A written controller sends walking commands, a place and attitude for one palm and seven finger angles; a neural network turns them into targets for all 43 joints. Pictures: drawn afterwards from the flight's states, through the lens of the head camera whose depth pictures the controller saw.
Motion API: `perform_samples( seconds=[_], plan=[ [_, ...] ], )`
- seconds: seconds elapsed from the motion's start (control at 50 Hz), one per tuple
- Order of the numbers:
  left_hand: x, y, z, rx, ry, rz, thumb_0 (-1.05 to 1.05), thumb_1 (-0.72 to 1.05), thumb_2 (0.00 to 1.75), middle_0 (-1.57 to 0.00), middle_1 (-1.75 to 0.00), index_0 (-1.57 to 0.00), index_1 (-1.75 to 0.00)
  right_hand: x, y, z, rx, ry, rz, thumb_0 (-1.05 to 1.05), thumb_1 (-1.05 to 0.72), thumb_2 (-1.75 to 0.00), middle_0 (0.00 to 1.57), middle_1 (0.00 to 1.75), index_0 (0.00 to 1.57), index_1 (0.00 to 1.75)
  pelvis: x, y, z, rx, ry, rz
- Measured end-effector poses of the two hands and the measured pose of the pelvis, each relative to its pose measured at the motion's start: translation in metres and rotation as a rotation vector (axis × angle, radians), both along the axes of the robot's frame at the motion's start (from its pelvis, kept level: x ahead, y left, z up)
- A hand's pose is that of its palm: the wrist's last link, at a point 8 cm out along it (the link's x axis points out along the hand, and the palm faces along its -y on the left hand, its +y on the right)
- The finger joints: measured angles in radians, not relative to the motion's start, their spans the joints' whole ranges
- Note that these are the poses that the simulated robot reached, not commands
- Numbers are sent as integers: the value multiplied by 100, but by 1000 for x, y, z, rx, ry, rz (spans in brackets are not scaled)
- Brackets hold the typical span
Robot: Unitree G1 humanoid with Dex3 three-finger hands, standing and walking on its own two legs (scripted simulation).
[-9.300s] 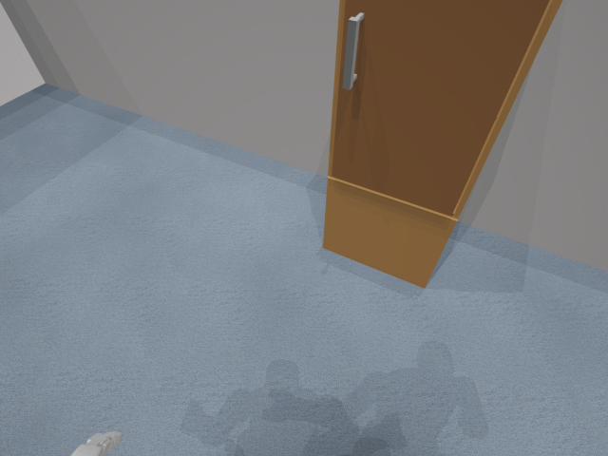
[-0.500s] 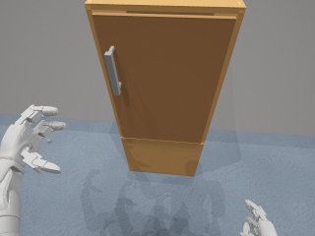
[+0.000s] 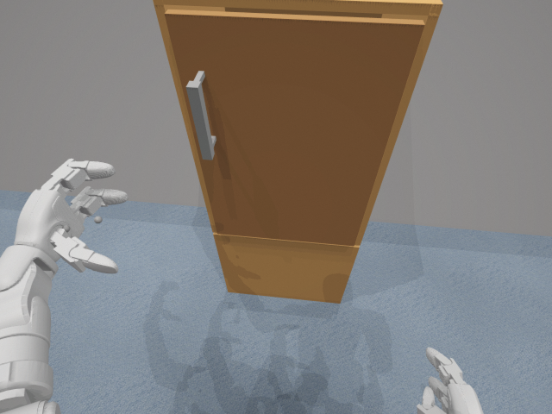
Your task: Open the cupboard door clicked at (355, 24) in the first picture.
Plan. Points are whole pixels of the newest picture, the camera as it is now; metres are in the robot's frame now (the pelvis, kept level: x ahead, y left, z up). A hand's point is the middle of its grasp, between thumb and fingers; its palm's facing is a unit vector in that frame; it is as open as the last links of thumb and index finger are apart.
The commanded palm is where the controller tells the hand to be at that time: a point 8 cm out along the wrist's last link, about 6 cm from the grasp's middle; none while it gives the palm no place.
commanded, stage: move the hooked fingers beside the handle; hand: left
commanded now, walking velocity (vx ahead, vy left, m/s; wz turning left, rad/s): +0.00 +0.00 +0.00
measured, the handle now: (204, 117) +0.59 +0.18 +0.10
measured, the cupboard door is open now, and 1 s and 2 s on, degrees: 0 0 0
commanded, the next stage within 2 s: none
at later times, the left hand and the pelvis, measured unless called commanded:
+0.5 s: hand (126, 182) +0.41 +0.26 +0.11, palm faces -0.02 -1.00 +0.00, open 14.0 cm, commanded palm +0.39 +0.31 +0.11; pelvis +0.00 +0.01 +0.00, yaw -1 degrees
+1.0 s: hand (159, 147) +0.49 +0.23 +0.11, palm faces -0.05 -1.00 +0.00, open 14.0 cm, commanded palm +0.47 +0.29 +0.11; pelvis +0.00 +0.01 -0.01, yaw -2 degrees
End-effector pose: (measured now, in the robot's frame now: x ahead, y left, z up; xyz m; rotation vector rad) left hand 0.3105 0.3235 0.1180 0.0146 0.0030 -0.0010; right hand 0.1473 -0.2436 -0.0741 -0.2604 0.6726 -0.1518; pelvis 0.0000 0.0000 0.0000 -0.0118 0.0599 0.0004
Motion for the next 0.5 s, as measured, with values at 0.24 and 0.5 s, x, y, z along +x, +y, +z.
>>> perform_samples(
  seconds=[0.24,0.5],
  plan=[
    [40,-7,-2,-8,13,-23,-1,-50,30,-30,-120,-30,-120,-35,-9,-12,-3,119,-65,1,-90,-90,20,30,20,30,3,5,-2,1,37,-19],
    [76,-10,-5,-16,23,-21,-1,-50,30,-30,-120,-30,-120,-63,-11,-22,-14,236,-106,1,-90,-90,20,30,20,30,3,8,-4,-3,72,-22]
  ],
)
